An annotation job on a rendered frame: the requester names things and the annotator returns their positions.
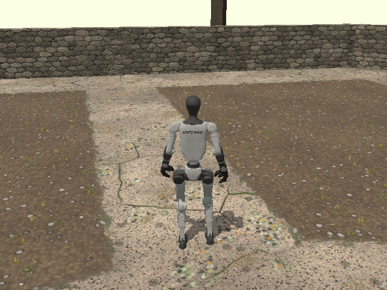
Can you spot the left robot upper arm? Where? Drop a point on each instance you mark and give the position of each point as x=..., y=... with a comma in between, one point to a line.
x=174, y=127

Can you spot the left robot hand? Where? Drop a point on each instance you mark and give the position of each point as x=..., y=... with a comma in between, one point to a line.
x=163, y=169

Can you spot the right robot hand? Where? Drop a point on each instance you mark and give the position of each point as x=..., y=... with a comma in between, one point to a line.
x=220, y=174

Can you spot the left robot thigh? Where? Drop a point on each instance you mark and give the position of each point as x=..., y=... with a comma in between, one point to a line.
x=179, y=185

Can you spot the robot left forearm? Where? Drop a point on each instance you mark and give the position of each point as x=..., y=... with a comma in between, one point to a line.
x=166, y=158

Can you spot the robot right forearm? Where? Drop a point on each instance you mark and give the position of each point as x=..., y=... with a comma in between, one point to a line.
x=221, y=161

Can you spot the robot right foot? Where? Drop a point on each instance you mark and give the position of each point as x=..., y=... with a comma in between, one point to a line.
x=209, y=238

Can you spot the right robot upper arm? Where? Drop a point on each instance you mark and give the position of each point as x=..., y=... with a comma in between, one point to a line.
x=215, y=138

